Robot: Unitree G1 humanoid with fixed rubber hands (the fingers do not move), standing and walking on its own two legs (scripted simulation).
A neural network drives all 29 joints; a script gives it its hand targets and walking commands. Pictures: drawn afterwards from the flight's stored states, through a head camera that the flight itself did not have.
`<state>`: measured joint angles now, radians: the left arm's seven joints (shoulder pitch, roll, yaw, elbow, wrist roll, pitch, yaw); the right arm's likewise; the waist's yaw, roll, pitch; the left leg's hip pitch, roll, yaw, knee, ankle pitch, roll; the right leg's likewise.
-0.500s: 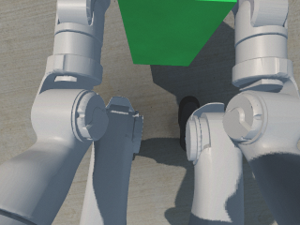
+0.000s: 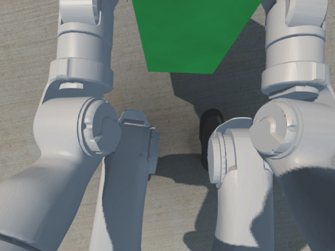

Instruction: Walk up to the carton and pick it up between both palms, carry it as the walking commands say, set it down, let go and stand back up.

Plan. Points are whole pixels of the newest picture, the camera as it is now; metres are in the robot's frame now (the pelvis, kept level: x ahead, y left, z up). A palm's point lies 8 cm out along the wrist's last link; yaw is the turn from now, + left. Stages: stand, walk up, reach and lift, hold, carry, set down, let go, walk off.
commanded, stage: set down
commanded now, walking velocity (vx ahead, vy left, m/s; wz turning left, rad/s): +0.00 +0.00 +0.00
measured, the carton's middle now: out of the picture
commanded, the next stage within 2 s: none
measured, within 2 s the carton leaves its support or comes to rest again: rests again in 1.32 s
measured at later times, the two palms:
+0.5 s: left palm out of the picture +0.57 +0.14 -0.17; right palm out of the picture +0.58 -0.12 -0.17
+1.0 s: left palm out of the picture +0.52 +0.14 -0.23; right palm out of the picture +0.56 -0.14 -0.21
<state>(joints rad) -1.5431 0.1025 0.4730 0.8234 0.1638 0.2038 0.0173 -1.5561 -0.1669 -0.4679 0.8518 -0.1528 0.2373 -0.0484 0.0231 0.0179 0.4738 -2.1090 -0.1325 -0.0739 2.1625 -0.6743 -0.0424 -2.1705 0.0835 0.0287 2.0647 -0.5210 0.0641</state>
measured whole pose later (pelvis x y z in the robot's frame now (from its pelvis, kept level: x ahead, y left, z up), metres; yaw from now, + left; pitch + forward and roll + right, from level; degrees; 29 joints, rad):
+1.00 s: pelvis +0.01 +0.00 +0.00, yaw +0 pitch +36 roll -2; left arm -1.46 0.15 0.30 0.93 0.15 0.14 0.07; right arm -1.55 -0.26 -0.40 1.02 -0.16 0.12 -0.09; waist 0.04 0.01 0.52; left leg -2.11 -0.13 -0.07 2.18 -0.69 -0.05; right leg -2.17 0.08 0.03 2.08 -0.54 0.07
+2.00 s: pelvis -0.01 -0.01 +0.14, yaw +2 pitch +29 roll +1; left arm -1.49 0.28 0.22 0.80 -0.09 0.33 0.16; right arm -1.51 -0.27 -0.26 0.75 0.02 0.35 -0.17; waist 0.00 -0.01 0.52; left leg -1.63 -0.11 -0.07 1.67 -0.55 -0.05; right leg -1.69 0.07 0.06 1.62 -0.43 0.03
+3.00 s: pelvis +0.04 -0.02 +0.32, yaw +1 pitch +20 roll +2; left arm -0.47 0.24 0.12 0.48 -0.01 0.24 0.00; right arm -0.49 -0.15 -0.14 0.47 -0.01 0.27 -0.08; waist 0.00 -0.02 0.17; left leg -0.88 -0.06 -0.07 0.85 -0.32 -0.04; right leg -0.96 0.05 0.10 0.86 -0.25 0.01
